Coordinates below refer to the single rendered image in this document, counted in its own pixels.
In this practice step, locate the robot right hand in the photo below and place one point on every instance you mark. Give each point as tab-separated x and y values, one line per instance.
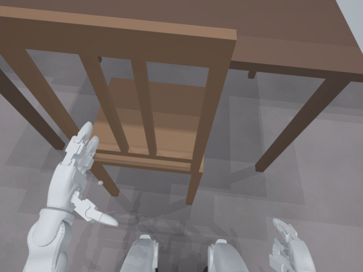
296	256

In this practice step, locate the table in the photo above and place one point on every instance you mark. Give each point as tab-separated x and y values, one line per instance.
292	37

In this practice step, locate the robot thigh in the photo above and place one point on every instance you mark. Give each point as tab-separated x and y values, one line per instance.
142	256
223	257

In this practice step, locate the chair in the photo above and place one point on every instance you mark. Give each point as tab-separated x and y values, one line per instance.
140	124

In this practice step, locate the left robot forearm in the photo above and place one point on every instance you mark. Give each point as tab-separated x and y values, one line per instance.
48	241

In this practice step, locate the left robot thigh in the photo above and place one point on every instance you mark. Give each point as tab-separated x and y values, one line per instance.
142	256

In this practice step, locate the right robot thigh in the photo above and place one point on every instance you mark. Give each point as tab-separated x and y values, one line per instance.
223	257

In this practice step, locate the robot left hand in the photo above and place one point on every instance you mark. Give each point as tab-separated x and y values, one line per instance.
71	173

